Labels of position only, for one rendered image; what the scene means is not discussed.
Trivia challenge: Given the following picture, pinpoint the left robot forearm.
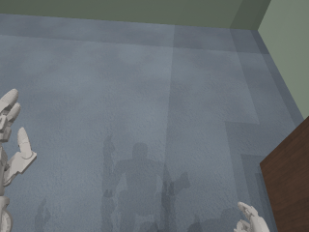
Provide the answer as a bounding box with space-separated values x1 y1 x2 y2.
0 195 14 232

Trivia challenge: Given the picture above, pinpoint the counter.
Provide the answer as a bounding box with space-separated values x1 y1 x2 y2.
260 116 309 232

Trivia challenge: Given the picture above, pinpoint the robot right hand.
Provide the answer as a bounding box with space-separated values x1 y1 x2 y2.
234 202 270 232

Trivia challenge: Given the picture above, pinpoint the robot left hand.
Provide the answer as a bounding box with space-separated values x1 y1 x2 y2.
0 88 37 196

